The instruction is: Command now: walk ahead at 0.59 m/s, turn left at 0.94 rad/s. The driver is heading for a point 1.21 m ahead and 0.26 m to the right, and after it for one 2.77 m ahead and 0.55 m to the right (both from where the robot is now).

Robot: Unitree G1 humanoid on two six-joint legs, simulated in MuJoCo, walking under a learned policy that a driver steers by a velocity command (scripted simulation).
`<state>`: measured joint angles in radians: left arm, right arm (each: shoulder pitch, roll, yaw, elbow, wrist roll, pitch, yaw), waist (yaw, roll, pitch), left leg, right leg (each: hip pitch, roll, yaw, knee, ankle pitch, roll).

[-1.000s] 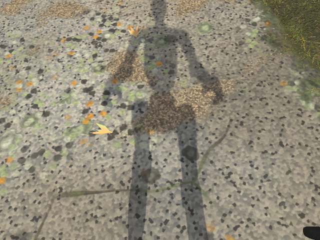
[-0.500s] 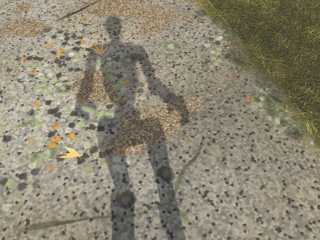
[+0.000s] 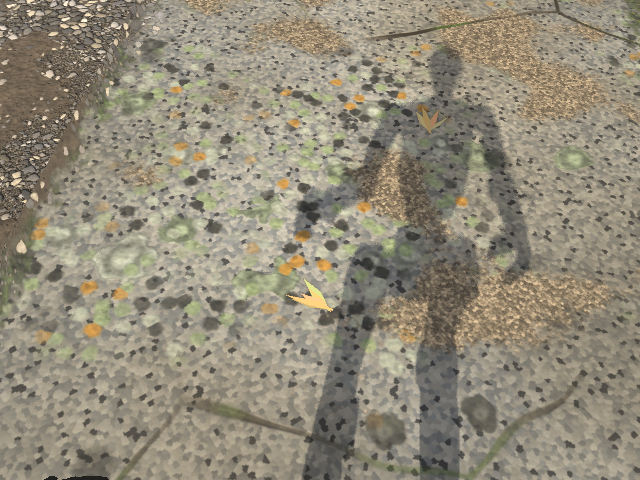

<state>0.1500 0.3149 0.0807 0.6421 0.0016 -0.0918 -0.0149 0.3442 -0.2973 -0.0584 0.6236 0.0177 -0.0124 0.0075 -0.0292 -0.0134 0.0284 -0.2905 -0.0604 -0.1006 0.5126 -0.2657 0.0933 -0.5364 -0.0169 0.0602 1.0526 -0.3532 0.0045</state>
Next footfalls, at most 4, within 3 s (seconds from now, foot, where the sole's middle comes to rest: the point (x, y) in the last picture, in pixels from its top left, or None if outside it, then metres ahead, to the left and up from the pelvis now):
0.28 right None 0.26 -0.14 -0.78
0.70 left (244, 414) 0.60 0.14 -0.78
1.12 right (400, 282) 0.95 -0.23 -0.78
1.60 left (431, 159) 1.39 -0.37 -0.78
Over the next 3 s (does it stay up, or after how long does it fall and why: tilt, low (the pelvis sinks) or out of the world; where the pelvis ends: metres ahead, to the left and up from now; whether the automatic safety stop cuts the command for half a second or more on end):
stays up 1.38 -0.42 0.00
